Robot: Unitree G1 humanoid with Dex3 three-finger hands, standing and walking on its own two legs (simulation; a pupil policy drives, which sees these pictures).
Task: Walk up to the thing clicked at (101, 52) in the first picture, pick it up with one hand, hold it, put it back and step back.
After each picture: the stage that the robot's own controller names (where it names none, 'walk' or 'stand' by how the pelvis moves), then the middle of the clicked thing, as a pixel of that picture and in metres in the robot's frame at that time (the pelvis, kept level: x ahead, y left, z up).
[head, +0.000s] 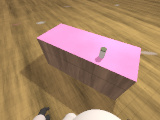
stand; (102, 52) +0.73 -0.12 -0.12
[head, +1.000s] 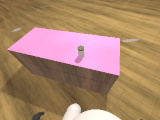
walk; (81, 51) +0.65 +0.14 -0.09
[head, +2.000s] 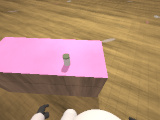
stand; (66, 59) +0.54 +0.24 -0.10
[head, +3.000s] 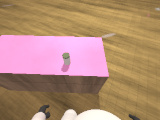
stand; (66, 58) +0.53 +0.24 -0.11
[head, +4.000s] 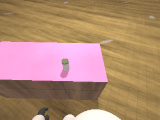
stand; (65, 64) +0.51 +0.24 -0.12
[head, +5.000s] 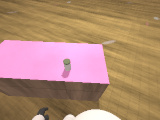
stand; (67, 64) +0.50 +0.22 -0.12
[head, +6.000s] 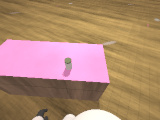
stand; (68, 64) +0.52 +0.22 -0.12
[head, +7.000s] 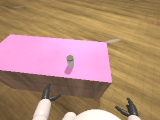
rise first; (70, 61) +0.53 +0.20 -0.11
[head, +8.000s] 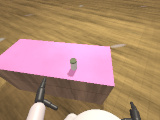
go down; (73, 64) +0.53 +0.19 -0.11
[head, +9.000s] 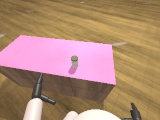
go down; (74, 61) +0.54 +0.18 -0.11
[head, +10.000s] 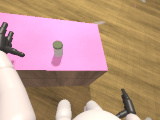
go down; (58, 49) +0.53 +0.19 -0.04
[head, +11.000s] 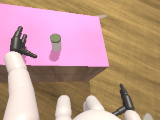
close in; (56, 43) +0.54 +0.19 -0.01
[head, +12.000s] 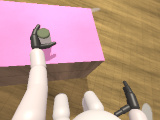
close; (45, 39) +0.55 +0.21 +0.02
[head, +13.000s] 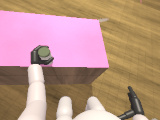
lift; (46, 56) +0.44 +0.25 +0.00
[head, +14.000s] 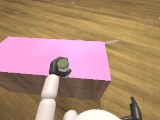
lift; (64, 68) +0.33 +0.17 +0.10
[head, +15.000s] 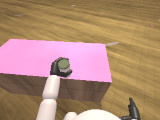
hold; (65, 69) +0.33 +0.16 +0.10
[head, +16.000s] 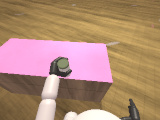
hold; (64, 68) +0.33 +0.17 +0.10
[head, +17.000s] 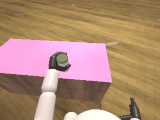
crouch; (63, 63) +0.36 +0.18 +0.12
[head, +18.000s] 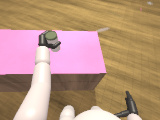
crouch; (53, 42) +0.50 +0.21 +0.12
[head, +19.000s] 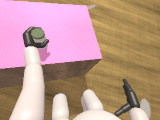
lower; (40, 39) +0.55 +0.21 +0.02
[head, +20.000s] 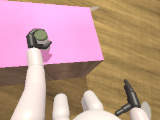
lower; (43, 41) +0.54 +0.21 +0.01
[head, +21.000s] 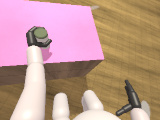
lower; (43, 39) +0.54 +0.21 +0.02
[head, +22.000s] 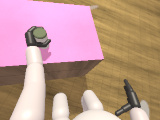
lower; (42, 39) +0.54 +0.21 +0.01
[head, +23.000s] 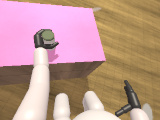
open; (49, 41) +0.54 +0.19 +0.01
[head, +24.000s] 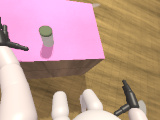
sink last; (47, 37) +0.54 +0.19 +0.01
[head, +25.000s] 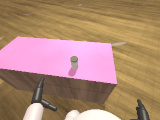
sink last; (74, 62) +0.51 +0.18 -0.06
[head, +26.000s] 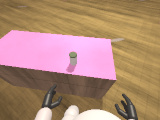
stand; (73, 58) +0.52 +0.18 -0.05
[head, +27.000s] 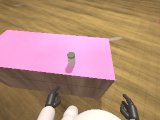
stand; (71, 59) +0.51 +0.18 -0.04
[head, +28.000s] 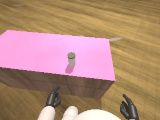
stand; (71, 59) +0.51 +0.18 -0.05
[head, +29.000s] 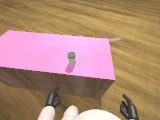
stand; (71, 59) +0.52 +0.18 -0.05
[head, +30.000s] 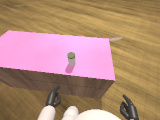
stand; (71, 59) +0.51 +0.18 -0.05
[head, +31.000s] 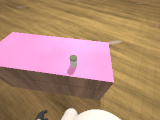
stand; (73, 61) +0.52 +0.17 -0.09
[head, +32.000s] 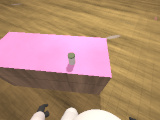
walk; (71, 58) +0.54 +0.18 -0.11
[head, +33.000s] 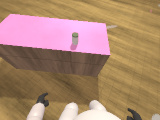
walk; (75, 38) +0.75 +0.18 -0.10
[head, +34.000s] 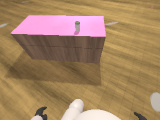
walk; (77, 26) +1.08 +0.27 -0.10
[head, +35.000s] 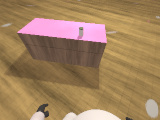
stand; (81, 31) +1.13 +0.19 -0.11
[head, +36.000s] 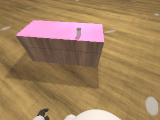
stand; (78, 32) +1.13 +0.21 -0.12
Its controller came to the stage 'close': yes
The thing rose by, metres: 0.22
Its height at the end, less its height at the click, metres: +0.00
